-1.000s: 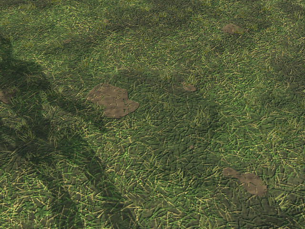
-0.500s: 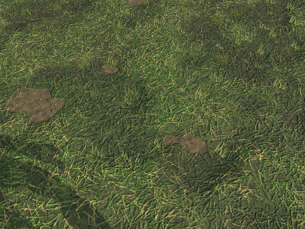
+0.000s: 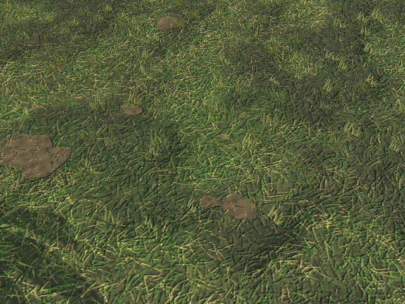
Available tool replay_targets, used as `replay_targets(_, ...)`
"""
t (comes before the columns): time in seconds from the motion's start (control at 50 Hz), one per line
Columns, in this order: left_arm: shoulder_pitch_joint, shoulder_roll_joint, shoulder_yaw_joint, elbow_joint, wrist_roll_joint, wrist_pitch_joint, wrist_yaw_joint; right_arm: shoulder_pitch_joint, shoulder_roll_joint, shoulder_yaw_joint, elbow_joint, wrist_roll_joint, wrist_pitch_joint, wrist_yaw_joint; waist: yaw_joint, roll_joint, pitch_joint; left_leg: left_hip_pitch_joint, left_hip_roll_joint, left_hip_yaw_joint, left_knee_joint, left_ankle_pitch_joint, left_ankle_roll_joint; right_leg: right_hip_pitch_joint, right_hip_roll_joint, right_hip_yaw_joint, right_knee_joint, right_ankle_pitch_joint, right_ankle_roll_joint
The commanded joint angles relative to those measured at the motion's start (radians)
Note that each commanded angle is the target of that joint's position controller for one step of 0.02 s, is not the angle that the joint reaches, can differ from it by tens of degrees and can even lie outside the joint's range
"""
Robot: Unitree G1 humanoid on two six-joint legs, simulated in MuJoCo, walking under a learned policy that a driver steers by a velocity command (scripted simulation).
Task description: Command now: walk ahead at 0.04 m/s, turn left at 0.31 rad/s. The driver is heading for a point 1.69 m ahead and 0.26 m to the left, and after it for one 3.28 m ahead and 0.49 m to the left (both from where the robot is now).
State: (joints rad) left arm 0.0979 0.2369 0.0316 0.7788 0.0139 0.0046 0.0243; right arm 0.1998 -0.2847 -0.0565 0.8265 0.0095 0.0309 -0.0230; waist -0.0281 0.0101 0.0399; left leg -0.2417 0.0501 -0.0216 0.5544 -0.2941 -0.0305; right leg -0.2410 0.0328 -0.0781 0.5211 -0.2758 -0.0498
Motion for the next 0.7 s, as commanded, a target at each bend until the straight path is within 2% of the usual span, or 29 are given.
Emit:
replay_targets(0.02, 0.011, 0.151, 0.059, -0.065, 0.008, -0.005, 0.021, -0.007, -0.173, -0.047, -0.066, 0.013, -0.015, -0.003, 0.044, 0.125, -0.099, -0.027, 0.095, -0.169, -0.097, 0.247, 0.137, 0.047, -0.043, 0.016, 0.023, -0.027, 0.007)
replay_targets(0.04, -0.03, 0.12, 0.056, -0.082, 0.001, -0.002, 0.02, 0.029, -0.169, -0.051, -0.056, 0.014, -0.018, -0.005, 0.027, 0.147, -0.091, -0.033, 0.117, -0.248, -0.146, -0.009, 0.182, -0.008, -0.01, 0.001, 0.087, -0.172, 0.016)
replay_targets(0.06, -0.049, 0.098, 0.054, -0.094, -0.009, -0.003, 0.014, 0.063, -0.177, -0.053, -0.052, 0.014, -0.025, -0.006, 0.011, 0.172, -0.05, -0.037, 0.147, -0.348, -0.215, -0.266, 0.225, -0.094, 0.015, 0.018, 0.134, -0.274, 0.013)
replay_targets(0.08, -0.054, 0.085, 0.053, -0.105, -0.022, -0.014, 0.003, 0.073, -0.186, -0.055, -0.054, 0.013, -0.037, -0.006, 0.009, 0.209, -0.006, -0.044, 0.182, -0.45, -0.285, -0.447, 0.257, -0.149, 0.03, 0.046, 0.174, -0.287, 0.002)
replay_targets(0.1, -0.044, 0.09, 0.057, -0.109, -0.032, -0.032, -0.008, 0.055, -0.191, -0.056, -0.062, 0.013, -0.05, -0.01, 0.022, 0.241, 0.022, -0.055, 0.212, -0.518, -0.326, -0.495, 0.271, -0.169, 0.017, 0.086, 0.211, -0.267, -0.012)
replay_targets(0.12, -0.022, 0.108, 0.063, -0.106, -0.039, -0.05, -0.019, 0.025, -0.187, -0.054, -0.073, 0.016, -0.059, -0.012, 0.04, 0.247, 0.03, -0.052, 0.219, -0.531, -0.332, -0.473, 0.265, -0.173, -0.004, 0.116, 0.196, -0.259, -0.025)
replay_targets(0.14, 0.008, 0.115, 0.068, -0.096, -0.043, -0.068, -0.028, -0.013, -0.178, -0.051, -0.088, 0.023, -0.059, -0.013, 0.064, 0.227, 0.025, -0.068, 0.194, -0.499, -0.317, -0.433, 0.241, -0.117, -0.012, 0.117, 0.109, -0.23, -0.034)
replay_targets(0.16, 0.067, 0.112, 0.071, -0.069, -0.045, -0.082, -0.034, -0.074, -0.166, -0.047, -0.109, 0.03, -0.051, -0.012, 0.109, 0.194, 0.009, -0.131, 0.136, -0.43, -0.285, -0.384, 0.201, 0.027, -0.008, 0.093, -0.043, -0.125, -0.036)
replay_targets(0.18, 0.131, 0.126, 0.081, -0.035, -0.037, -0.086, -0.034, -0.104, -0.138, -0.04, -0.129, 0.025, -0.044, -0.012, 0.134, 0.15, -0.024, -0.208, 0.07, -0.353, -0.207, -0.321, 0.156, 0.188, -0.022, 0.093, -0.11, -0.015, -0.024)
replay_targets(0.2, 0.231, 0.197, 0.101, -0.007, -0.012, -0.089, -0.028, -0.128, -0.071, -0.022, -0.163, 0.024, -0.041, -0.013, 0.157, -0.041, -0.049, -0.394, -0.042, -0.202, 0.058, -0.271, 0.082, 0.358, -0.177, 0.319, -0.211, -0.197, -0.056)
replay_targets(0.22, 0.282, 0.257, 0.113, 0.0, 0.0, -0.098, -0.036, -0.143, -0.072, -0.019, -0.201, 0.032, -0.049, -0.013, 0.161, -0.216, -0.016, -0.559, -0.105, -0.14, 0.313, -0.273, 0.056, 0.397, -0.388, 0.667, -0.356, -0.353, -0.156)
replay_targets(0.24, 0.233, 0.206, 0.092, -0.014, 0.004, -0.107, -0.034, -0.097, -0.124, -0.036, -0.194, 0.033, -0.058, -0.011, 0.109, -0.145, 0.032, -0.613, -0.044, -0.204, 0.46, -0.237, 0.061, 0.347, -0.442, 0.707, -0.358, -0.349, -0.199)
replay_targets(0.26, 0.195, 0.163, 0.079, -0.026, -0.012, -0.114, -0.029, -0.045, -0.134, -0.043, -0.168, 0.035, -0.061, -0.001, 0.073, -0.106, 0.063, -0.626, -0.019, -0.209, 0.514, -0.152, 0.065, 0.339, -0.408, 0.61, -0.359, -0.293, -0.175)
replay_targets(0.28, 0.176, 0.16, 0.077, -0.03, -0.019, -0.116, -0.024, -0.023, -0.124, -0.044, -0.153, 0.03, -0.066, 0.005, 0.059, -0.097, 0.062, -0.634, -0.002, -0.195, 0.532, -0.073, 0.064, 0.346, -0.373, 0.511, -0.365, -0.212, -0.141)
replay_targets(0.3, 0.173, 0.155, 0.074, -0.026, -0.018, -0.114, -0.019, -0.037, -0.113, -0.042, -0.151, 0.03, -0.072, 0.013, 0.064, -0.097, 0.066, -0.642, 0.02, -0.18, 0.533, -0.003, 0.062, 0.352, -0.342, 0.411, -0.368, -0.087, -0.112)
replay_targets(0.32, 0.185, 0.146, 0.07, -0.022, -0.01, -0.112, -0.015, -0.05, -0.102, -0.04, -0.151, 0.03, -0.077, 0.024, 0.075, -0.101, 0.053, -0.618, 0.033, -0.153, 0.536, 0.053, 0.057, 0.342, -0.304, 0.311, -0.367, 0.044, -0.088)
replay_targets(0.36, 0.225, 0.143, 0.068, -0.01, -0.002, -0.112, -0.012, -0.072, -0.069, -0.031, -0.165, 0.031, -0.076, 0.041, 0.092, -0.091, 0.025, -0.595, 0.034, -0.101, 0.531, 0.119, 0.038, 0.335, -0.268, 0.184, -0.359, 0.225, -0.081)
replay_targets(0.42, 0.254, 0.162, 0.068, 0.003, -0.005, -0.104, -0.008, -0.154, -0.036, -0.016, -0.221, 0.027, -0.074, 0.055, 0.113, -0.076, 0.045, -0.583, 0.041, -0.05, 0.398, 0.191, 0.01, 0.307, -0.26, 0.078, -0.374, 0.314, -0.092)
replay_targets(0.48, 0.292, 0.18, 0.067, 0.021, -0.012, -0.098, -0.009, -0.248, 0.001, 0.005, -0.269, 0.023, -0.081, 0.072, 0.141, -0.074, 0.076, -0.506, 0.03, 0.014, 0.22, 0.259, 0.02, 0.265, -0.261, 0.009, -0.389, 0.349, -0.094)
replay_targets(0.52, 0.325, 0.192, 0.066, 0.04, -0.022, -0.093, -0.014, -0.287, 0.006, 0.011, -0.289, 0.023, -0.085, 0.083, 0.143, -0.067, 0.096, -0.467, 0.008, 0.054, 0.141, 0.239, 0.043, 0.277, -0.282, -0.013, -0.39, 0.397, -0.106)
replay_targets(0.56, 0.344, 0.205, 0.067, 0.058, -0.034, -0.085, -0.018, -0.31, -0.009, 0.008, -0.306, 0.022, -0.089, 0.092, 0.124, -0.076, 0.094, -0.422, -0.019, 0.081, 0.075, 0.193, 0.079, 0.322, -0.305, -0.03, -0.357, 0.538, -0.109)
replay_targets(0.6, 0.339, 0.239, 0.072, 0.07, -0.041, -0.078, -0.013, -0.267, -0.051, -0.011, -0.307, 0.016, -0.09, 0.095, 0.059, -0.131, 0.029, -0.29, -0.077, 0.115, 0.043, 0.135, 0.129, 0.365, -0.325, -0.052, -0.247, 0.908, -0.096)
replay_targets(0.62, 0.331, 0.255, 0.074, 0.076, -0.04, -0.072, -0.008, -0.171, -0.092, -0.032, -0.286, 0.015, -0.086, 0.091, -0.009, -0.152, -0.041, -0.157, -0.106, 0.122, 0.026, 0.126, 0.159, 0.367, -0.326, -0.069, -0.126, 1.053, -0.082)
replay_targets(0.64, 0.309, 0.255, 0.071, 0.076, -0.041, -0.066, -0.002, -0.007, -0.135, -0.059, -0.237, 0.017, -0.081, 0.08, -0.103, -0.142, -0.13, 0.076, -0.127, 0.121, -0.039, 0.203, 0.195, 0.291, -0.303, -0.1, 0.053, 1.074, -0.055)
replay_targets(0.66, 0.291, 0.236, 0.06, 0.056, -0.031, -0.071, 0.005, 0.163, -0.189, -0.083, -0.192, 0.012, -0.068, 0.057, -0.179, -0.107, -0.219, 0.394, -0.035, -0.02, -0.009, 0.211, 0.231, 0.045, -0.27, -0.094, 0.308, 0.812, -0.02)
replay_targets(0.68, 0.404, 0.077, 0.014, 0.02, -0.009, -0.085, -0.01, 0.189, -0.266, -0.086, -0.171, 0.0, -0.069, 0.044, -0.062, 0.164, -0.361, 0.725, 0.268, -0.525, -0.049, 0.072, 0.362, -0.348, -0.086, -0.048, 0.693, -0.202, 0.032)
replay_targets(0.7, 0.355, 0.153, 0.028, 0.036, -0.049, -0.114, -0.022, 0.212, -0.2, -0.066, -0.188, -0.012, -0.078, 0.041, -0.123, 0.11, -0.473, 0.685, 0.364, -0.76, -0.207, -0.01, 0.417, -0.408, -0.035, 0.189, 0.848, -0.323, 0.025)
